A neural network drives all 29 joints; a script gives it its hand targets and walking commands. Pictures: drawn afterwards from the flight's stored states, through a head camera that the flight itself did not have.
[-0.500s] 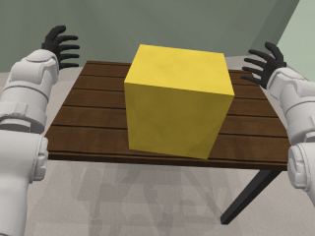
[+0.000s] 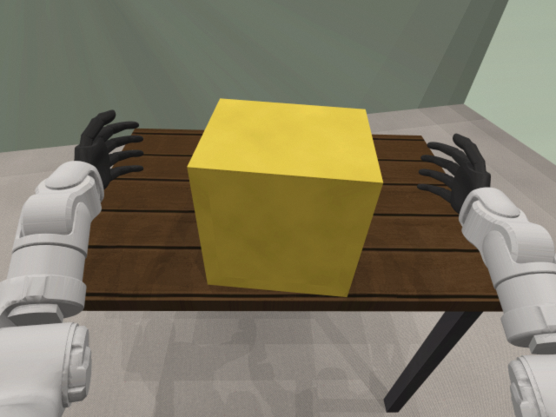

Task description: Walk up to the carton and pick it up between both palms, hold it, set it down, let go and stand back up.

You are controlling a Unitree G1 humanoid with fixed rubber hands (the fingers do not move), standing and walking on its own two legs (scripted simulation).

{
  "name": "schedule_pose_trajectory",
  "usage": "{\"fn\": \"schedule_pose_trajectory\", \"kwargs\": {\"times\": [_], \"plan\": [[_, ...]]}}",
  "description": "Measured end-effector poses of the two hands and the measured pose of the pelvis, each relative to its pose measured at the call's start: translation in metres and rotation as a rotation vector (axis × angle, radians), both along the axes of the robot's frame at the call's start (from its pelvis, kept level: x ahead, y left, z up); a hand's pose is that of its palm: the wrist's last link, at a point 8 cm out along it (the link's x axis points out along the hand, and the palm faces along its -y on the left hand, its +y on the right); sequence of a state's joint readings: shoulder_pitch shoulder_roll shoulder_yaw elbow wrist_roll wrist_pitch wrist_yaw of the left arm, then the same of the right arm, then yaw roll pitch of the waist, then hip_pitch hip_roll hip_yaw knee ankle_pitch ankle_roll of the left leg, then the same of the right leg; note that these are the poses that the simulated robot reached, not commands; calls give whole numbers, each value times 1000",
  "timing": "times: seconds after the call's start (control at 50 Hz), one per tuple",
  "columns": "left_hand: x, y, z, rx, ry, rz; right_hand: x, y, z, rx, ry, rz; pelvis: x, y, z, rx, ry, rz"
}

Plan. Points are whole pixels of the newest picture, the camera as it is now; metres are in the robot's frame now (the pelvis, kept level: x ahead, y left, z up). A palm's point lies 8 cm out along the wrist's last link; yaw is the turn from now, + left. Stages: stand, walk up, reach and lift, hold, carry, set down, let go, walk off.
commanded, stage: set down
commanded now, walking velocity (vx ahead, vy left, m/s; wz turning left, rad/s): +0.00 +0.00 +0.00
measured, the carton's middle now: (284, 199) +0.47 -0.04 +0.08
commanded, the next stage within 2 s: none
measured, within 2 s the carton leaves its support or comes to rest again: neither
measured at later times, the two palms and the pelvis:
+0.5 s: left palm (76, 267) +0.31 +0.25 +0.12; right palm (442, 274) +0.26 -0.23 +0.11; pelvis -0.02 +0.01 +0.00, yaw +0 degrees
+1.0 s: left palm (64, 356) +0.23 +0.26 +0.04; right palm (436, 327) +0.21 -0.21 +0.06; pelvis +0.01 +0.02 +0.00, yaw -1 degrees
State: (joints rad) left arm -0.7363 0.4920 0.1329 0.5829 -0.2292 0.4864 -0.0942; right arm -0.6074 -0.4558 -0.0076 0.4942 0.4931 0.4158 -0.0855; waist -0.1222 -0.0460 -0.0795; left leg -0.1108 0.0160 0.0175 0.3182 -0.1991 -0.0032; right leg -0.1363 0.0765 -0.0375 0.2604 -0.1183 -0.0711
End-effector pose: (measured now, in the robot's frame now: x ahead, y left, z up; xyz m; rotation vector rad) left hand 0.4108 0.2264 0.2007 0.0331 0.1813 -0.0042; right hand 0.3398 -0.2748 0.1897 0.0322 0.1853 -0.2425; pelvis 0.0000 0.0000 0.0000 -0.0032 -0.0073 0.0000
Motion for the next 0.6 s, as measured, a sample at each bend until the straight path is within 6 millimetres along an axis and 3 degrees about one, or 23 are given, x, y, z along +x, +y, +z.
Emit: {"fn": "schedule_pose_trajectory", "kwargs": {"times": [0.1, 0.18, 0.26, 0.32, 0.42, 0.5, 0.6], "plan": [[-24, 12, -27, 30, 0, 21, -24, 13, -40, 14, 33, 26, 4, -3, 0, -1, -25, -9], [-56, 17, -63, 57, 55, 27, -48, 28, -71, 42, 32, 34, 2, -1, 0, -1, -37, -8], [-83, 14, -93, 41, 102, 13, -67, 38, -78, 33, -15, 27, -5, 4, 0, 2, -27, 0], [-94, 10, -96, 26, 79, 5, -72, 40, -72, 15, -50, 30, -12, 7, 0, 5, -12, 0], [-95, 13, -85, 23, 22, 6, -71, 41, -65, -14, -36, 36, -19, 11, -1, 7, -14, -5], [-98, 21, -85, 33, 25, 17, -77, 48, -77, -10, 40, 46, -17, 13, -1, 4, -37, -5], [-117, 28, -101, 45, 63, 29, -96, 60, -97, 6, 89, 55, -8, 18, 0, -2, -60, -16]]}}
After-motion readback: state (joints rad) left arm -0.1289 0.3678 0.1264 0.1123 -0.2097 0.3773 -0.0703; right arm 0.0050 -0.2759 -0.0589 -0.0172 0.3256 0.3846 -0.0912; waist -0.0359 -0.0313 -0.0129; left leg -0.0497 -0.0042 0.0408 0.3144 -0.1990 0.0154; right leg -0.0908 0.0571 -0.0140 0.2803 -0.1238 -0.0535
